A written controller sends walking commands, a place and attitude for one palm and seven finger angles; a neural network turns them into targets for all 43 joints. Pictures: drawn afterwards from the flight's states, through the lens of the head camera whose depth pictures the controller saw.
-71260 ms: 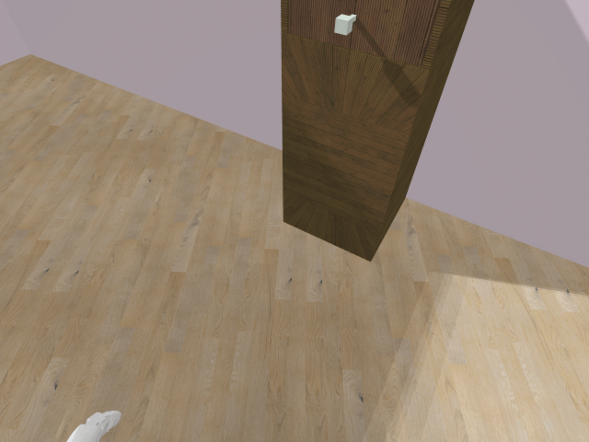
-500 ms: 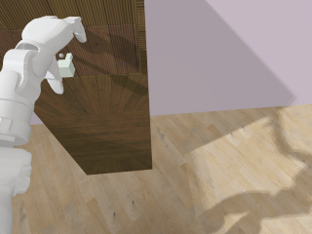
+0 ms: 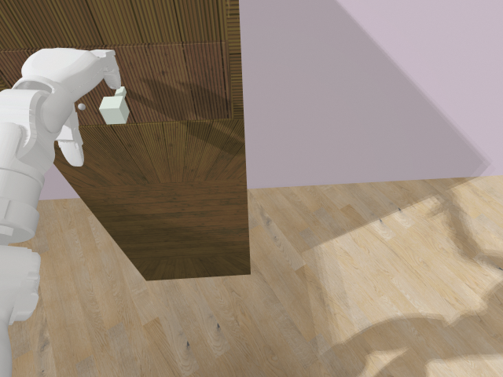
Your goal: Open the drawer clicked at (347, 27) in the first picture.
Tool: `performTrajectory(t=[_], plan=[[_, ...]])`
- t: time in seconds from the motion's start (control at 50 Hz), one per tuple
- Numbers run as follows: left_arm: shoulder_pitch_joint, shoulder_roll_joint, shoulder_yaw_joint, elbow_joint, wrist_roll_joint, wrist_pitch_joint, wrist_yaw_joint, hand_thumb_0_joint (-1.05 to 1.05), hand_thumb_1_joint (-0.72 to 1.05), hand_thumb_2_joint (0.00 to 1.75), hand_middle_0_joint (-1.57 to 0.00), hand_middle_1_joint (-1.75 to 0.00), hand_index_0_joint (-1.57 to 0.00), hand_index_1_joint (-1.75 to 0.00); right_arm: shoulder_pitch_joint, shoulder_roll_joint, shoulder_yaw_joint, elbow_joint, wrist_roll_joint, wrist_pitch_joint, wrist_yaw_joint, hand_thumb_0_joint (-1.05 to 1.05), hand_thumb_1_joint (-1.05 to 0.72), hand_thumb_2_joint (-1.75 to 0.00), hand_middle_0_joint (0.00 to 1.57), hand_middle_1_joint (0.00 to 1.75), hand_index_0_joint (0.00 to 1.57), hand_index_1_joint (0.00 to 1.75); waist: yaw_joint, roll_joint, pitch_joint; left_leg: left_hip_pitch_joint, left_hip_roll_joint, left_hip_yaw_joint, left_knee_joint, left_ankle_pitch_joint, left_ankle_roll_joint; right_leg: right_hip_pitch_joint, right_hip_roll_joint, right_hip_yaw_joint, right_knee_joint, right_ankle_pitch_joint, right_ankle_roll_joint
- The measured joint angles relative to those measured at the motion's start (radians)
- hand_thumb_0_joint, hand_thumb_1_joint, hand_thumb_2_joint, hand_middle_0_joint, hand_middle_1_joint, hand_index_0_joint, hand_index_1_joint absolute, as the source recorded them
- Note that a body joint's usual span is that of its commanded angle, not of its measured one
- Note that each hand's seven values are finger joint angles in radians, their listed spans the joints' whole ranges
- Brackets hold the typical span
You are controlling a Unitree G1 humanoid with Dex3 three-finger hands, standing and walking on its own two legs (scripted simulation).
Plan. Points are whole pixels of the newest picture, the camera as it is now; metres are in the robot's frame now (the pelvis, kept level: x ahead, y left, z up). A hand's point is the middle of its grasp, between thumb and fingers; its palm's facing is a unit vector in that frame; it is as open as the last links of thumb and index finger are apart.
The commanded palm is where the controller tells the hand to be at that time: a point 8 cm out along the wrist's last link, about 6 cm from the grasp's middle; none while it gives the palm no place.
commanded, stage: move the hooked fingers above the handle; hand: left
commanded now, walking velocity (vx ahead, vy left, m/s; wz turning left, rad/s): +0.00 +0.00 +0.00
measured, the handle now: (117, 103) +0.52 +0.27 +0.15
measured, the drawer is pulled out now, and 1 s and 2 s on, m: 0.00 0.00 0.00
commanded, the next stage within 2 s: lower the fingers behind the handle in 1.94 s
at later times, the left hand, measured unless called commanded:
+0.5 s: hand (69, 95) +0.47 +0.30 +0.20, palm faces -0.11 +0.01 -0.99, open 13.6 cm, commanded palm +0.45 +0.29 +0.27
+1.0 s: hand (75, 82) +0.47 +0.29 +0.22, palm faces +0.01 +0.00 -1.00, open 13.5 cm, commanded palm +0.45 +0.30 +0.27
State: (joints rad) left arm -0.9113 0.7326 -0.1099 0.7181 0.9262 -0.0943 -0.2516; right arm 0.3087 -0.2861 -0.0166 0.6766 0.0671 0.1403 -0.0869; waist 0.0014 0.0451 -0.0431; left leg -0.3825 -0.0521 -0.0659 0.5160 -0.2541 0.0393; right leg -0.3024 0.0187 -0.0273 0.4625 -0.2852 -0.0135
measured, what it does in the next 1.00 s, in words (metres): stands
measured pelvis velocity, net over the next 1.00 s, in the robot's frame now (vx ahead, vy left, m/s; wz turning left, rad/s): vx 0.00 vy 0.00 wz -0.08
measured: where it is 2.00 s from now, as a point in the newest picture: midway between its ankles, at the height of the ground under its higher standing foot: outside the picture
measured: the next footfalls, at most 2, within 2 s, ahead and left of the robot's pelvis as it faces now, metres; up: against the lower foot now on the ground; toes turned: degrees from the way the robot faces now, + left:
none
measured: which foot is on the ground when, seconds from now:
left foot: down 0.00-1.00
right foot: down 0.00-1.00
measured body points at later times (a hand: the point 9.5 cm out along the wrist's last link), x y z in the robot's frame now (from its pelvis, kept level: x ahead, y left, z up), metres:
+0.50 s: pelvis +0.00 -0.01 +0.00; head +0.05 -0.04 +0.45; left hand +0.47 +0.30 +0.25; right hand +0.06 -0.27 -0.14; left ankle +0.00 +0.10 -0.74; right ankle -0.04 -0.11 -0.74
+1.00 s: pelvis +0.00 +0.00 +0.00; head +0.03 -0.04 +0.45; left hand +0.47 +0.28 +0.27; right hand +0.09 -0.25 -0.14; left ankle +0.00 +0.10 -0.74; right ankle -0.04 -0.11 -0.74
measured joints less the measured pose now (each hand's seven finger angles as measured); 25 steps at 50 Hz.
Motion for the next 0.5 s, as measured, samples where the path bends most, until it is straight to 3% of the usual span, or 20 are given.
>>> performTrajectory(t=[0.1,0.16,0.26,0.42,0.5], plan=[[-0.033,-0.049,0.028,-0.018,-0.040,-0.059,0.065,0.00,-0.49,0.30,-0.32,-1.20,-0.32,-1.20,-0.039,-0.031,-0.009,0.011,-0.004,-0.015,0.008,0.01,-0.90,-0.89,0.20,0.30,0.21,0.30,-0.022,0.001,-0.007,-0.008,0.001,0.009,0.006,-0.006,0.002,-0.011,0.000,0.009,0.004,-0.001,0.002],[-0.074,-0.035,0.094,0.064,-0.018,-0.019,0.120,0.01,-0.49,0.30,-0.33,-1.21,-0.32,-1.20,-0.071,-0.033,0.003,-0.003,-0.007,-0.009,0.017,0.01,-0.90,-0.89,0.20,0.30,0.20,0.30,-0.045,0.008,-0.011,-0.015,0.008,0.031,-0.003,-0.003,0.003,-0.030,0.005,0.032,0.003,0.006,0.003],[-0.101,-0.041,0.132,0.134,0.020,0.019,0.133,0.01,-0.48,0.30,-0.46,-1.29,-0.37,-1.26,-0.081,-0.020,0.028,-0.013,-0.005,0.033,0.027,0.00,-0.90,-0.89,0.20,0.30,0.20,0.30,-0.043,0.030,-0.025,-0.011,0.015,0.057,-0.023,0.004,0.002,-0.040,0.010,0.058,-0.002,0.016,0.006],[-0.075,0.040,0.166,0.244,0.081,0.087,0.085,0.01,-0.49,0.30,-0.38,-1.24,-0.37,-1.26,-0.073,0.016,0.059,-0.037,0.016,0.065,0.005,0.00,-0.90,-0.89,0.20,0.30,0.21,0.30,-0.066,0.039,-0.022,0.003,0.026,0.073,-0.025,0.001,-0.005,-0.042,0.020,0.074,0.017,0.008,-0.001],[-0.033,0.093,0.173,0.263,0.080,0.066,0.033,0.01,-0.49,0.30,-0.34,-1.22,-0.34,-1.23,-0.037,0.011,0.046,-0.046,0.016,0.054,-0.007,0.00,-0.90,-0.89,0.20,0.30,0.21,0.30,-0.065,0.027,-0.013,-0.009,0.029,0.060,-0.009,-0.006,-0.009,-0.046,0.025,0.060,0.023,0.002,-0.007]])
